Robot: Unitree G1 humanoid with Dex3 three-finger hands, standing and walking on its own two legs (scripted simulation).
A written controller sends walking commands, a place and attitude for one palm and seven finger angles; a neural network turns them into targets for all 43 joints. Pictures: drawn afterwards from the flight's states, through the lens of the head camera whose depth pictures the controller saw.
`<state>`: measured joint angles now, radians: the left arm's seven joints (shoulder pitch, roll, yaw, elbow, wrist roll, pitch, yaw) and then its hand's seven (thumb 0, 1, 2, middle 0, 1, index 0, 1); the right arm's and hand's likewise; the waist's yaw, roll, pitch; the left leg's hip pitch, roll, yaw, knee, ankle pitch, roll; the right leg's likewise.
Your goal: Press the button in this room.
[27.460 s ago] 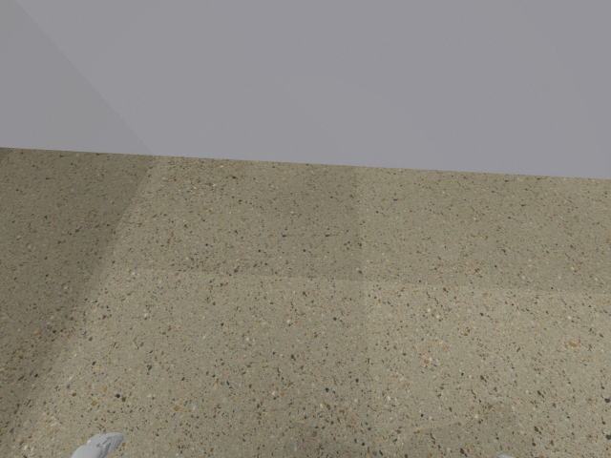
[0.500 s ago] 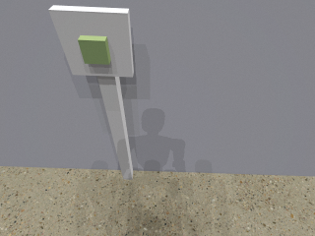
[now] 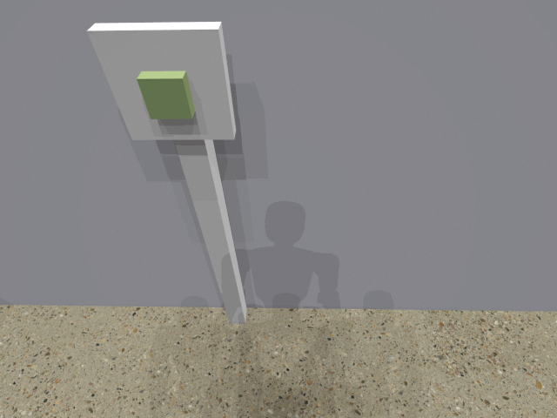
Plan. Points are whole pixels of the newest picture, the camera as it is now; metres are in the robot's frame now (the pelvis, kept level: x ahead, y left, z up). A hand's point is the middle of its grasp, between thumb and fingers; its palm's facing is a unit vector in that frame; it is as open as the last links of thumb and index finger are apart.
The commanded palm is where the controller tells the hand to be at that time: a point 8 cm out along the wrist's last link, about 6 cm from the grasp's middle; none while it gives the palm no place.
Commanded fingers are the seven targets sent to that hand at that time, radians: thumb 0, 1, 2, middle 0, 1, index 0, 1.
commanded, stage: look again from close up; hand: left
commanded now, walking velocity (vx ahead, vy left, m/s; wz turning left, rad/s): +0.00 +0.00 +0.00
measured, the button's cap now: (168, 94) +0.54 +0.21 +0.20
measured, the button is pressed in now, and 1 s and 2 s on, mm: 0 0 0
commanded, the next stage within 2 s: shuffle to correct the standing spot in 0.08 s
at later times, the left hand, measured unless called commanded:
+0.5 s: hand out of the picture +0.00 +0.15 -0.19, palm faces +0.07 -0.99 -0.15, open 7.4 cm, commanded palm none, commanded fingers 0.00 0.90 0.90 -0.20 -0.30 -0.20 -0.30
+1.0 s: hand out of the picture +0.14 +0.18 -0.17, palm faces +0.05 -0.97 -0.25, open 7.4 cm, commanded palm none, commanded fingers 0.00 0.90 0.90 -0.20 -0.30 -0.20 -0.30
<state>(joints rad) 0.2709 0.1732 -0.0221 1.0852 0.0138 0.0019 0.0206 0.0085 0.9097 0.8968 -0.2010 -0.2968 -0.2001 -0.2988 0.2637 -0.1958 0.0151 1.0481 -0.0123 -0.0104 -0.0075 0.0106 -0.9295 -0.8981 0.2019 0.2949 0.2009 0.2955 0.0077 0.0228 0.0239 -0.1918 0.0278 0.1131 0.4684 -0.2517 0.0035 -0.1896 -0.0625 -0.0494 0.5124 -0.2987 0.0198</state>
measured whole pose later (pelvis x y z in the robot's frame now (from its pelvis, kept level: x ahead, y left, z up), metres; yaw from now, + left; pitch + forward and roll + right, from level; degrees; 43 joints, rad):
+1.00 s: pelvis +0.07 -0.02 +0.00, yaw +0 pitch +0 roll +1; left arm 0.15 0.19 0.06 0.99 0.02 0.03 0.03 0.01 0.91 0.90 -0.20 -0.30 -0.20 -0.30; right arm 0.23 -0.15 -0.03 1.05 -0.03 0.00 -0.04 0.01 -0.91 -0.90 0.20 0.29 0.20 0.30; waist 0.00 -0.01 0.12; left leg -0.12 0.06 0.11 0.48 -0.35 -0.03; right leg -0.41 -0.04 -0.05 0.82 -0.42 -0.01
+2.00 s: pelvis +0.07 -0.04 +0.00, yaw +1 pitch -2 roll +0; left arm 0.25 0.18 -0.01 1.10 0.01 -0.02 0.02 0.01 0.91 0.90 -0.20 -0.30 -0.20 -0.30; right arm 0.29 -0.17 0.02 1.13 -0.01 -0.02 -0.01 0.01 -0.90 -0.90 0.20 0.29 0.20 0.30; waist 0.00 0.00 0.02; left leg -0.16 0.02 0.07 0.43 -0.23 -0.01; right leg -0.21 -0.01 -0.09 0.44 -0.20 -0.03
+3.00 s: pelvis +0.09 -0.03 -0.03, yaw +3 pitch +4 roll -1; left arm 0.55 0.24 0.23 -0.32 -0.29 -0.20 -0.17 0.02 0.90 0.90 -1.20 -1.39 -1.20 -1.40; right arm 0.32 -0.22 0.01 0.58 0.06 -0.24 -0.05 0.02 -0.90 -0.90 0.20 0.30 0.20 0.30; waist 0.02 0.04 -0.08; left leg -0.44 0.04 0.03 0.80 -0.44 0.00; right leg -0.45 -0.02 -0.12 0.76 -0.38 -0.02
